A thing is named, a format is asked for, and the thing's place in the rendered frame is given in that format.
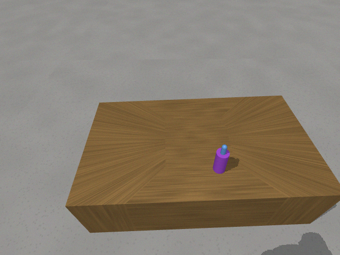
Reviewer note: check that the bottle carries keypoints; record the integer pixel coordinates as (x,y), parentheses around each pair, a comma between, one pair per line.
(221,159)

